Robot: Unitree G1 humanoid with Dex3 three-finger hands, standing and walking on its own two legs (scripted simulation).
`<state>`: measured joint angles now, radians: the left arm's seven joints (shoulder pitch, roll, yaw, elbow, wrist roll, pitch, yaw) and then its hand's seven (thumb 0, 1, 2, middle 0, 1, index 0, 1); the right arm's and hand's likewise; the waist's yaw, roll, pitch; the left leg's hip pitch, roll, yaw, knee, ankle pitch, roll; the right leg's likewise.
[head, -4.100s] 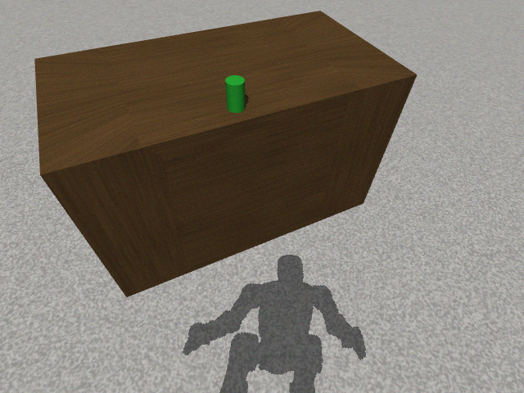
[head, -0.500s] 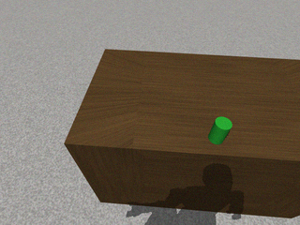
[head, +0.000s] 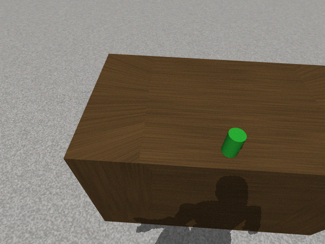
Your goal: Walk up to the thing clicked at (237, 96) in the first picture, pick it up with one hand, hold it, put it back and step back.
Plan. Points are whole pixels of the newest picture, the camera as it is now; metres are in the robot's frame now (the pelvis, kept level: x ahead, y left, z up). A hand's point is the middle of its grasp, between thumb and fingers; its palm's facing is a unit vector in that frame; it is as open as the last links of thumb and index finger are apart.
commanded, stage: stand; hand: right
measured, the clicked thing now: (233, 143) +0.42 -0.22 -0.04
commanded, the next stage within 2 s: rise first in 1.92 s
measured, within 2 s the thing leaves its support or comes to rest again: neither
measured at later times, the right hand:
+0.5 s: hand out of the picture +0.06 -0.26 -0.16, palm faces -0.03 +0.94 -0.33, open 7.4 cm
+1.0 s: hand out of the picture +0.07 -0.27 -0.16, palm faces -0.04 +0.94 -0.34, open 7.4 cm
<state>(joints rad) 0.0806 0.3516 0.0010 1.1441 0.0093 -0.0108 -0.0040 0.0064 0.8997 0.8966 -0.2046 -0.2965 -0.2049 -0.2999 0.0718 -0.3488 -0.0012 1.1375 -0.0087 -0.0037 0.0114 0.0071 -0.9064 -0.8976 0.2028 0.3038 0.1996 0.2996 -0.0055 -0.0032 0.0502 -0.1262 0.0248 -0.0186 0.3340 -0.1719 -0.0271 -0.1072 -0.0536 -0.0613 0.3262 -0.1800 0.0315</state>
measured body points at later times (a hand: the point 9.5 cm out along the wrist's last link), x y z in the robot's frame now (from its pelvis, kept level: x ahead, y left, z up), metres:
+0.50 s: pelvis -0.01 -0.01 +0.00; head +0.00 -0.01 +0.45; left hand +0.06 +0.29 -0.13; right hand +0.07 -0.31 -0.14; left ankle +0.01 +0.14 -0.75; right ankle +0.00 -0.14 -0.75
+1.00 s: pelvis +0.00 -0.02 +0.00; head +0.01 -0.02 +0.45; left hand +0.07 +0.29 -0.13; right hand +0.07 -0.32 -0.14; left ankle +0.01 +0.14 -0.75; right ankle +0.00 -0.14 -0.75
